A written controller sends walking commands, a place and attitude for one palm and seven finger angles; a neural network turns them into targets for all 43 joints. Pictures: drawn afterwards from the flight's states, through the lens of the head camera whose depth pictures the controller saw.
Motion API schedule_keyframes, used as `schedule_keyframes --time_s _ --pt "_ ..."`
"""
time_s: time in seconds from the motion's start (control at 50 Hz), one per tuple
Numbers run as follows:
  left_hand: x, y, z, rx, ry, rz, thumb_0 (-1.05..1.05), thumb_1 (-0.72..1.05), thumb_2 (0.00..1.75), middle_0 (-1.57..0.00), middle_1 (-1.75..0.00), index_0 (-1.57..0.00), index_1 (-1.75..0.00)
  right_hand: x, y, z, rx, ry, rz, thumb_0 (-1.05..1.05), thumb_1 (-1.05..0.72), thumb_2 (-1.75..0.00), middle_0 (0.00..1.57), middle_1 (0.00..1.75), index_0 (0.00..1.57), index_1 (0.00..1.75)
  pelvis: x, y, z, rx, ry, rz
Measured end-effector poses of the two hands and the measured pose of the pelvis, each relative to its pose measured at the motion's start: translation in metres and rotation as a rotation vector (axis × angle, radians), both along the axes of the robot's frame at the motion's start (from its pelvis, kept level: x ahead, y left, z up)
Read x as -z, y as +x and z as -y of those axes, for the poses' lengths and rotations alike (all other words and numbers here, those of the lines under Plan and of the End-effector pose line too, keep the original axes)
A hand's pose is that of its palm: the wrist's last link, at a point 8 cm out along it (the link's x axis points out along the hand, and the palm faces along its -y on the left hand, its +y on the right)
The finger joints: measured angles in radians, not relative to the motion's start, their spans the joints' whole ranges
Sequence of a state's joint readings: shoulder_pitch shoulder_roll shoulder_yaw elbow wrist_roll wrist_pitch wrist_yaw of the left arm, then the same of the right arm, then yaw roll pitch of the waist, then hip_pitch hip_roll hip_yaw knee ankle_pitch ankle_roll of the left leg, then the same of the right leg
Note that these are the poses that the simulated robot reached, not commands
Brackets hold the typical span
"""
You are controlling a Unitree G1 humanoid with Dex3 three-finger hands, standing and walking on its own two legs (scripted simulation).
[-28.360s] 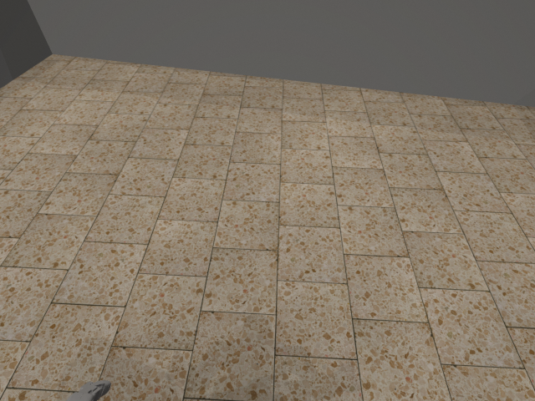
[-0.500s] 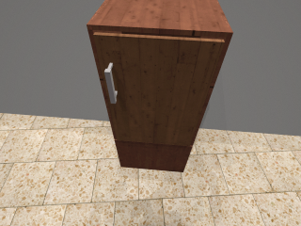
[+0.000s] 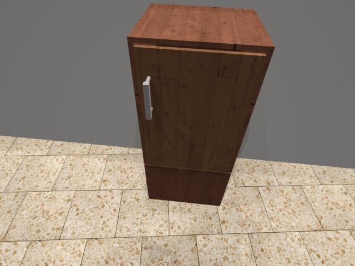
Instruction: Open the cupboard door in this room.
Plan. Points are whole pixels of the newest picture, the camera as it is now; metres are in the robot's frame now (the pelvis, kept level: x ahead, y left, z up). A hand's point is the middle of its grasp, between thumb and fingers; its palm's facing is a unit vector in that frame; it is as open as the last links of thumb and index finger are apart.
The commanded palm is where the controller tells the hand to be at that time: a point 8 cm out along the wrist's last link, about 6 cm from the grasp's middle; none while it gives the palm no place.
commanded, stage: come to a stop and stand still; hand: left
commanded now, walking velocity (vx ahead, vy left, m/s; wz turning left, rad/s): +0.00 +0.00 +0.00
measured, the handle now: (148, 98) +0.64 +0.15 +0.04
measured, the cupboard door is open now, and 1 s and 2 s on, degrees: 0 0 0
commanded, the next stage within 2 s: look again from close up in 0.12 s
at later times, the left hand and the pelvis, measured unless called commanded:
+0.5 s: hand out of the picture +0.00 +0.16 -0.18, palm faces +0.02 -0.99 -0.17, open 7.4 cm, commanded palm none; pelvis +0.00 +0.00 +0.00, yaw +0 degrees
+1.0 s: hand out of the picture -0.01 +0.16 -0.18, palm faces +0.05 -0.98 -0.17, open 7.4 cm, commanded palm none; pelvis +0.02 -0.01 +0.00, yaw +0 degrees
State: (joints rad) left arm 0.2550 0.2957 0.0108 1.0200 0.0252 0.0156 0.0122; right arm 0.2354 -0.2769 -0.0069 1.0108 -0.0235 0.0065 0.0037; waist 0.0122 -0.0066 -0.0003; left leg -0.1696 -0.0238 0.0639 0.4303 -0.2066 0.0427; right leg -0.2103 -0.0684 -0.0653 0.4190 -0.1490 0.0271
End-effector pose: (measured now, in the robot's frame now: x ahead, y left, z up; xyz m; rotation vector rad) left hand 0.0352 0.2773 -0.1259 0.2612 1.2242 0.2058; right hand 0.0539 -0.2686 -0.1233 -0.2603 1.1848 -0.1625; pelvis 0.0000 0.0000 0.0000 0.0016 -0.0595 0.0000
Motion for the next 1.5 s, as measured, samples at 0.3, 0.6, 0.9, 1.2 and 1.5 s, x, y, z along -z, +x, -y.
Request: schedule_keyframes --time_s 0.3,0.6,0.9,1.2,1.5 --pt "0.017 -0.049 0.035 -0.034 -0.079 -0.151 0.01 0.91 0.9 -0.2 -0.3 -0.2 -0.3 0.011 -0.058 -0.014 0.065 0.035 -0.174 0.0 -0.91 -0.9 0.2 0.3 0.2 0.3 -0.001 -0.002 0.003 -0.004 -0.001 -0.009" --pt "0.025 -0.042 0.074 -0.041 -0.154 -0.138 0.01 0.91 0.9 -0.2 -0.3 -0.2 -0.3 0.019 -0.05 -0.045 0.079 0.105 -0.163 0.01 -0.92 -0.9 0.2 0.3 0.2 0.3 0.0 0.002 0.005 0.002 -0.003 -0.013" --pt "0.024 -0.054 0.07 -0.066 -0.144 -0.181 0.0 0.91 0.9 -0.2 -0.3 -0.19 -0.3 0.022 -0.066 -0.053 0.109 0.121 -0.212 0.0 -0.91 -0.9 0.2 0.3 0.2 0.3 0.0 0.008 0.004 0.006 -0.005 -0.021" --pt "0.027 -0.041 0.089 -0.138 -0.163 -0.225 0.0 0.91 0.9 -0.2 -0.3 -0.19 -0.3 0.032 -0.038 -0.037 0.12 0.116 -0.255 0.0 -0.91 -0.9 0.2 0.3 0.2 0.3 0.009 0.058 0.016 -0.004 -0.021 -0.042" --pt "0.033 0.029 0.075 -0.118 -0.188 -0.245 0.0 0.91 0.9 -0.2 -0.3 -0.19 -0.3 0.016 0.074 -0.049 0.094 0.029 -0.114 0.01 -0.95 -0.9 0.2 0.3 0.2 0.3 0.005 0.107 -0.009 0.006 -0.01 -0.036"
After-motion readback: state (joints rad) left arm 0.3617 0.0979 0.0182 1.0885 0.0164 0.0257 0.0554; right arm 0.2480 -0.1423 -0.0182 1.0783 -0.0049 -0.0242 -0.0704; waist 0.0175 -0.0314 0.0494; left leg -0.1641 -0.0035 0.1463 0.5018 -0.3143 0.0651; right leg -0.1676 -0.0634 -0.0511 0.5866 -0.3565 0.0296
